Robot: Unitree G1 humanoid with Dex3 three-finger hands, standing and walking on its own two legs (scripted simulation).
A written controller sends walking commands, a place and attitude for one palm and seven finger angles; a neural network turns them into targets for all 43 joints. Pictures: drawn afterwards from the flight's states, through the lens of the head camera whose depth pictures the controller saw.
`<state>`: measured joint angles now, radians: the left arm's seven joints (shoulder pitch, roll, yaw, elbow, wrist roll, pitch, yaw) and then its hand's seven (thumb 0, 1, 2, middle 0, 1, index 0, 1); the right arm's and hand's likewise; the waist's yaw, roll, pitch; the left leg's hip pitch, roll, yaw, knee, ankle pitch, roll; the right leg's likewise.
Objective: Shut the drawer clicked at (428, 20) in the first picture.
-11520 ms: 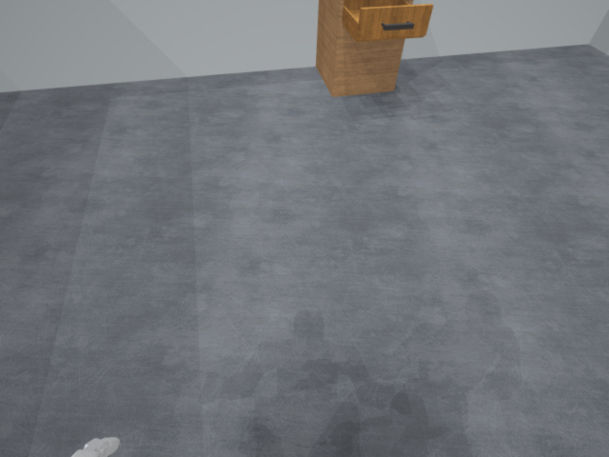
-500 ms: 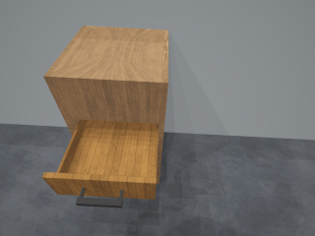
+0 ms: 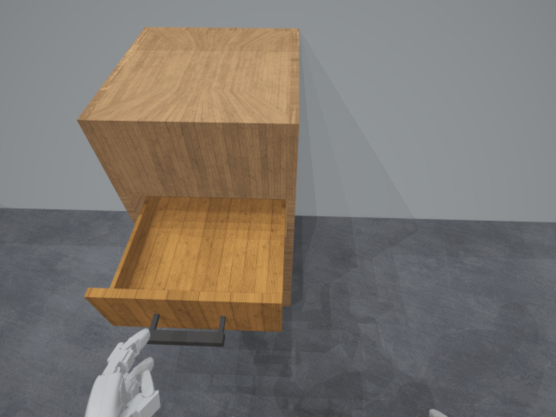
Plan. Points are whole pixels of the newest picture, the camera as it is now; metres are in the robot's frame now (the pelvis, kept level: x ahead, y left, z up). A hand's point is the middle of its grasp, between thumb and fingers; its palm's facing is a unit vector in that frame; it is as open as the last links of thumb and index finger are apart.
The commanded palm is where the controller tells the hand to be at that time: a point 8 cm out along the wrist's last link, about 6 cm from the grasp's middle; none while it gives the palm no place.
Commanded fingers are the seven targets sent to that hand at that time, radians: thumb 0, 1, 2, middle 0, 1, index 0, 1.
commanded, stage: raise the hand and make a fist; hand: left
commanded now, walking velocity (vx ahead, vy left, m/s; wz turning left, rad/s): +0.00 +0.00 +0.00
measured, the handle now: (187, 328) +0.33 +0.20 -0.22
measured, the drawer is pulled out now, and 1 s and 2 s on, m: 0.27 0.27 0.27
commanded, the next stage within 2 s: bring the fist close to the handle in 1.72 s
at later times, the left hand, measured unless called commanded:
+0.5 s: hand (174, 411) +0.16 +0.16 -0.08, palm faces -0.06 -1.00 -0.06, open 4.6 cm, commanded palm +0.13 +0.22 -0.08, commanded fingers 0.00 0.90 0.90 -0.90 -1.06 -0.90 -1.06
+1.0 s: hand (169, 416) +0.15 +0.17 -0.10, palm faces -0.03 -1.00 -0.02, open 3.1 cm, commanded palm +0.12 +0.22 -0.10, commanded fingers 0.00 0.90 0.90 -1.40 -1.60 -1.40 -1.60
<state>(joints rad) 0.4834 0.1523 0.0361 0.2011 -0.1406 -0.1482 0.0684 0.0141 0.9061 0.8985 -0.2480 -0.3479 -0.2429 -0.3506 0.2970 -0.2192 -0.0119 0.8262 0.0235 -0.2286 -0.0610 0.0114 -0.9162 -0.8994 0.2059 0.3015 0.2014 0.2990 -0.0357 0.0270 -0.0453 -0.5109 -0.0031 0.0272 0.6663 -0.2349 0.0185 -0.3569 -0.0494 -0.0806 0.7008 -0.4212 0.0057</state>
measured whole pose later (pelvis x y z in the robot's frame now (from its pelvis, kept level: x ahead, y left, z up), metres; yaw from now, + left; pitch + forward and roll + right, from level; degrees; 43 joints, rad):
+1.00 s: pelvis -0.05 +0.01 -0.14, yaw -4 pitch +21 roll -5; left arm 0.54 0.19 0.10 -0.06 -0.23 -0.55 -0.22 0.02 0.90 0.90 -1.21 -1.39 -1.20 -1.39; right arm 0.13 -0.20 -0.06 0.55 0.01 -0.19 -0.05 0.01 -0.90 -0.90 0.20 0.30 0.20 0.30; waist 0.01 0.03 -0.21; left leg -1.35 0.06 -0.03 1.44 -0.47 0.02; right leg -1.15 0.00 -0.10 1.45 -0.67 -0.01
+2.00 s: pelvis -0.04 -0.01 -0.16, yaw -4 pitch +24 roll -4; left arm 0.55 0.19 0.10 -0.04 -0.22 -0.56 -0.22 0.01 0.90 0.90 -1.40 -1.60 -1.40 -1.60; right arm 0.11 -0.19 -0.04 0.52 0.01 -0.12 -0.04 0.01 -0.90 -0.90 0.21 0.30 0.20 0.30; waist 0.02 0.03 -0.24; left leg -1.44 0.08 -0.06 1.53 -0.52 -0.01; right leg -1.23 0.02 -0.12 1.53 -0.73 -0.04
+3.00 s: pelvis -0.05 -0.01 -0.22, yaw -6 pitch +31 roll -5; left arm 0.22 0.23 0.13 0.10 -0.20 -0.54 -0.14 0.02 0.90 0.90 -1.40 -1.60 -1.39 -1.60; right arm 0.09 -0.23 0.00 0.53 -0.02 -0.03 0.01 0.01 -0.90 -0.90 0.21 0.30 0.20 0.30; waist -0.01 0.03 -0.24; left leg -1.73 0.09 -0.06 1.72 -0.53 0.00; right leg -1.53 0.02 -0.10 1.76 -0.76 -0.03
